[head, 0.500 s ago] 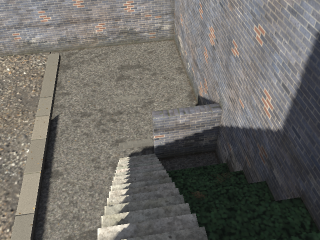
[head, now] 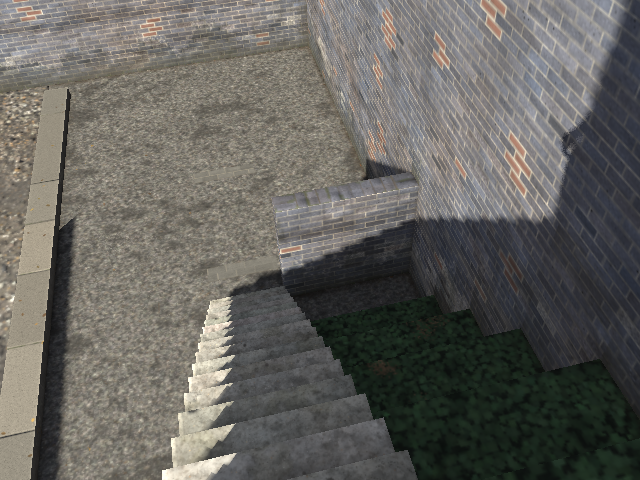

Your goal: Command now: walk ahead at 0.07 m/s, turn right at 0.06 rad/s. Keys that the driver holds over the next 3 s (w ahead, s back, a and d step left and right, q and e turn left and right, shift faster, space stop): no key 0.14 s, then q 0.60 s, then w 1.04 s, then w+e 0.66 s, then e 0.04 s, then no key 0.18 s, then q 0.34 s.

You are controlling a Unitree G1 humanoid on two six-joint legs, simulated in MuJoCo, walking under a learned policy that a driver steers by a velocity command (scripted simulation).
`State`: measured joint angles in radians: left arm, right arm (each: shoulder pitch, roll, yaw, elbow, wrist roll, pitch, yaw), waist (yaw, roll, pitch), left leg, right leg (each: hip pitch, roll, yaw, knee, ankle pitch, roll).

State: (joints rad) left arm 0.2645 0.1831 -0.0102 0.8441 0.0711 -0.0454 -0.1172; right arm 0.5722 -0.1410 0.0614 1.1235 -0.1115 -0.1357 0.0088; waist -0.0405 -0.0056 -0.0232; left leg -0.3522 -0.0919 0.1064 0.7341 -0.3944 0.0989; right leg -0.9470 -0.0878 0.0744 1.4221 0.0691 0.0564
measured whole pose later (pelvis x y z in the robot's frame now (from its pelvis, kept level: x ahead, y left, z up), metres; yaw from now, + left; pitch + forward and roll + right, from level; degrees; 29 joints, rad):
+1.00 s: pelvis +0.03 +0.04 -0.03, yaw +19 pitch +1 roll +0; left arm 0.34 0.24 -0.03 0.91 0.11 -0.04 -0.07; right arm 0.58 -0.17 0.01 1.08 -0.11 -0.12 0.03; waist -0.09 -0.03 -0.06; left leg -0.42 -0.10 0.01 0.98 -0.58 0.12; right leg -0.89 -0.03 0.13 1.06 0.24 0.04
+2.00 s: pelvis +0.40 +0.17 -0.40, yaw +20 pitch -2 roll +1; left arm 0.44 0.22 -0.01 0.98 0.07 -0.04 -0.11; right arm 0.44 -0.20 0.00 1.03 -0.13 -0.11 0.02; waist 0.01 -0.06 0.00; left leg -0.23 0.01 0.13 0.52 -0.26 0.06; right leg -0.94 -0.01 0.10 1.51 -0.09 -0.10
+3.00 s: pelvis +0.90 +0.15 -0.89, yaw +3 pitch +0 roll +1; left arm 0.17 0.18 -0.03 0.80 0.07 -0.06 -0.10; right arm 0.65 -0.14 0.02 1.08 -0.11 -0.12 0.02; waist -0.09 -0.01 -0.02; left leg -0.39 -0.10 -0.01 0.99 -0.60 0.07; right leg -0.82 -0.06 0.03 1.37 0.03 0.06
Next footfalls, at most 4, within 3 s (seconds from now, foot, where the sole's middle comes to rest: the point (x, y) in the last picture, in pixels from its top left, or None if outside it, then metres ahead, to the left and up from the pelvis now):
0.12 right None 0.11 -0.16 -0.74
0.64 left None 0.01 0.11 -0.74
1.32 right None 0.25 -0.05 -0.96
1.82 left None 0.41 0.29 -1.17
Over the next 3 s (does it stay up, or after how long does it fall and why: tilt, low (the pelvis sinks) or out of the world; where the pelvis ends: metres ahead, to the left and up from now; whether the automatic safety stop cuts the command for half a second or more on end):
stays up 0.90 0.15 -0.89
